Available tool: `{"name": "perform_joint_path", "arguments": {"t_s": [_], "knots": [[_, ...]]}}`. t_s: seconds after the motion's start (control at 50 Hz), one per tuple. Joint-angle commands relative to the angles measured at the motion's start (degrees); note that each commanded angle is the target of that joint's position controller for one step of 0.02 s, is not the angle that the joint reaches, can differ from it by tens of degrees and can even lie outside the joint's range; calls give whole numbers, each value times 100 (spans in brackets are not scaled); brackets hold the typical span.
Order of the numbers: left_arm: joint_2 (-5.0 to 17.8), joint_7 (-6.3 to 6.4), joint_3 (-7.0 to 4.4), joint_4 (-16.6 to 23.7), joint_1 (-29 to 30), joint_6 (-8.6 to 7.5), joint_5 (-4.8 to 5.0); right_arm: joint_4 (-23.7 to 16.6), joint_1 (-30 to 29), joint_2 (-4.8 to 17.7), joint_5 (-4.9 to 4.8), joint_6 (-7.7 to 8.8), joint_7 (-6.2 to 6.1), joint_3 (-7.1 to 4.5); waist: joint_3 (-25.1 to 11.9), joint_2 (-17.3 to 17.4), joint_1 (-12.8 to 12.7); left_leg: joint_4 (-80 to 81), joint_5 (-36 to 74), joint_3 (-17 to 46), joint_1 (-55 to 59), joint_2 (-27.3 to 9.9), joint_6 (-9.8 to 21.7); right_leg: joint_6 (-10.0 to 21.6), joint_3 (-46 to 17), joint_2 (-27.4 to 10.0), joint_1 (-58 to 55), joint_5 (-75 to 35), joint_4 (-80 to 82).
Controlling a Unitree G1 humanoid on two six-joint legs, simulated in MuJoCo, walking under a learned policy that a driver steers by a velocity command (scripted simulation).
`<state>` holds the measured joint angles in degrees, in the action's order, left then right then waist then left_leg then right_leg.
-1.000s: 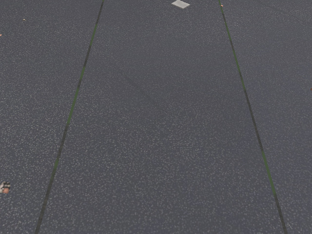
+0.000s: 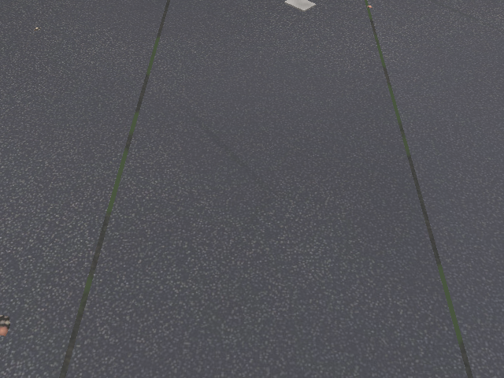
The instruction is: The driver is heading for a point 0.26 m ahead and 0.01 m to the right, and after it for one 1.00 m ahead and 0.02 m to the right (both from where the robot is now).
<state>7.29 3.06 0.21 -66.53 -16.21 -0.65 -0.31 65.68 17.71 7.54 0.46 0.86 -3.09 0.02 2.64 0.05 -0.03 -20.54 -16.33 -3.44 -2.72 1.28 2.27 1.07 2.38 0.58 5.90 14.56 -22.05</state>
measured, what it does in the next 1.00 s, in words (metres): walks ahead: right foot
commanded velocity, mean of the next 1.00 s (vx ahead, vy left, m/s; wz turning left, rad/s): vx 0.27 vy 0.00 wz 0.00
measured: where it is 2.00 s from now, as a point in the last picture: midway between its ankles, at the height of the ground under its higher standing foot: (279, 265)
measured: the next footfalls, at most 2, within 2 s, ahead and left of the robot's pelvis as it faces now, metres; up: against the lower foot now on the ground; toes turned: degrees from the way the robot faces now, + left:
right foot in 0.60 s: +0.14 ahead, -0.14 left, +0.00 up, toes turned -5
left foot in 1.10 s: +0.49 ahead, +0.01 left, +0.00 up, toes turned +5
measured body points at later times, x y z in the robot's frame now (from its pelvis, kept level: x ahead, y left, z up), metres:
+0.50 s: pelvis +0.03 -0.02 +0.00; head +0.03 -0.03 +0.44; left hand +0.04 +0.21 -0.15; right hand -0.09 -0.23 -0.16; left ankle -0.06 +0.09 -0.74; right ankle +0.01 -0.11 -0.71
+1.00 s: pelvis +0.24 -0.07 -0.01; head +0.28 -0.08 +0.44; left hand +0.13 +0.13 -0.15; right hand +0.41 -0.29 -0.14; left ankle +0.41 +0.04 -0.70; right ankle +0.10 -0.14 -0.74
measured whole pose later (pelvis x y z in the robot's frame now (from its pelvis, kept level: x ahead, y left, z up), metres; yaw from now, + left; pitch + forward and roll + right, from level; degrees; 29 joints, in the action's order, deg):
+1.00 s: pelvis +0.24 -0.07 -0.01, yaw +0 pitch +1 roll +0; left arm 6.8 0.7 -0.7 -63.3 -30.1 -6.1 -1.0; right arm 53.2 1.9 10.0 1.2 2.2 2.1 -2.2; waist 3.0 1.4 -2.9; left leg -38.5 -3.2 -5.7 -35.5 -2.8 3.9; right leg 3.8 4.7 3.9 -7.8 18.0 -9.1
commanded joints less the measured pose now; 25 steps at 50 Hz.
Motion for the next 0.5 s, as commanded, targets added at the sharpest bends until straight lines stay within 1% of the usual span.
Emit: {"name": "perform_joint_path", "arguments": {"t_s": [0.02,0.24,0.26,0.28,0.3,0.32,0.34,0.36,0.38,0.4,0.42,0.44,0.46,0.48,0.5], "knots": [[397,7,-47,17,-427,-13,-4,23,540,363,1,4,-8,-37,166,3,22,236,1833,547,-206,-723,84,162,-560,-658,42,-1836,221],[355,-11,-30,-43,-534,1,-6,79,607,307,5,16,3,5,275,-1,2,329,1447,588,-376,-724,85,156,-570,-636,116,-1437,323],[327,-15,-22,-60,-575,4,-13,98,661,281,12,16,8,14,171,3,11,389,987,578,-342,-677,105,170,-546,-583,88,-1015,357],[364,-21,-42,-54,-570,15,-25,105,696,331,21,6,14,-11,220,24,26,392,378,572,-386,-597,153,204,-489,-476,176,-453,294],[428,-33,-82,-23,-561,31,-33,105,764,437,22,-15,23,-66,272,92,52,327,-516,589,-443,-516,263,279,-372,-309,350,357,73],[444,-62,-112,30,-529,48,-51,90,835,529,30,-41,39,-116,438,260,93,399,-1546,800,-582,-574,410,341,-255,-153,697,1180,-212],[397,-103,-120,126,-417,51,-86,96,1004,614,31,-63,56,-166,736,459,190,629,-2446,1222,-640,-812,598,355,-149,-33,1271,1678,-569],[288,-150,-102,265,-225,31,-126,141,1297,704,14,-70,67,-214,998,683,328,1003,-3150,1809,-571,-1220,834,342,60,84,1848,1743,-1099],[180,-197,-79,431,-6,-7,-187,181,1492,820,17,-64,71,-269,1215,889,408,1336,-3488,2403,-529,-1709,1105,329,311,36,2256,1451,-1635],[227,-236,-92,604,266,-63,-212,185,1554,796,50,-34,83,-286,1367,831,462,1537,-3317,2763,-620,-2006,1298,337,218,-168,2525,1246,-2106],[339,-273,-135,743,424,-120,-190,160,1559,803,114,16,98,-299,1340,700,458,1615,-2944,2910,-467,-2131,1403,344,69,-283,2859,1348,-2522],[412,-313,-171,838,460,-177,-175,118,1487,858,155,76,111,-321,1254,594,382,1577,-2491,2856,-221,-2171,1428,349,-63,-405,3131,1337,-2734],[469,-354,-208,904,458,-233,-148,59,1365,858,149,133,119,-329,1120,466,287,1520,-2046,2620,-54,-2100,1344,338,-135,-490,3180,1222,-2684],[486,-389,-233,959,448,-282,-108,-6,1218,845,121,185,124,-330,987,406,196,1467,-1631,2282,-48,-1946,1198,312,-126,-507,2973,1076,-2410],[467,-418,-252,1000,432,-309,-78,-60,1096,847,99,229,126,-332,871,430,125,1395,-1239,1948,-174,-1774,1073,293,-43,-447,2605,890,-2120]]}}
